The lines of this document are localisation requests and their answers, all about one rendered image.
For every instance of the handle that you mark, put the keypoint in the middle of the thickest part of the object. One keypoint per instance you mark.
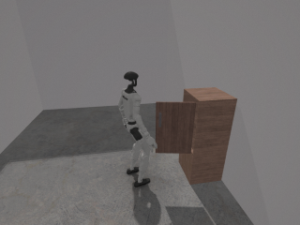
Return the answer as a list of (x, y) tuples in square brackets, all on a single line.
[(159, 119)]

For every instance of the left robot upper arm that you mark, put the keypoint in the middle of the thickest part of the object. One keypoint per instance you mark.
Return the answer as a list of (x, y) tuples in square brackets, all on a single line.
[(121, 103)]

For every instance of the robot right hand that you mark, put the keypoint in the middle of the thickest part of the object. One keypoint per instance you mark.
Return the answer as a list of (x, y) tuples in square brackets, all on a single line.
[(151, 141)]

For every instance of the left robot forearm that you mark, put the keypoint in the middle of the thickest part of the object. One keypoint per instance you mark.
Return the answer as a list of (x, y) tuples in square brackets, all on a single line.
[(123, 113)]

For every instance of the robot right thigh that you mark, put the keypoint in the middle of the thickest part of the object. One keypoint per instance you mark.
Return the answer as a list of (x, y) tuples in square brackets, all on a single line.
[(142, 142)]

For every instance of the humanoid robot torso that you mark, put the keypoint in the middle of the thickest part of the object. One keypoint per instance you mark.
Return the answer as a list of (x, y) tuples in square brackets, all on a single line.
[(128, 110)]

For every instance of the robot left hand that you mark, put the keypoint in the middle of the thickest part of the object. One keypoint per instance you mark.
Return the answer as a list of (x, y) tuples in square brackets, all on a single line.
[(124, 122)]

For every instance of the right robot forearm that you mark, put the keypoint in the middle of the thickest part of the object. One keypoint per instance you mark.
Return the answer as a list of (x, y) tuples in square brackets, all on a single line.
[(142, 128)]

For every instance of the cupboard door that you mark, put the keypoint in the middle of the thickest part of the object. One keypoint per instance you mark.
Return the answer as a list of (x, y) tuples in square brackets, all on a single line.
[(177, 123)]

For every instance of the right robot upper arm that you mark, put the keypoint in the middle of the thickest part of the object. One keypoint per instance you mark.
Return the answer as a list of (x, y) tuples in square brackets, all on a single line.
[(136, 99)]

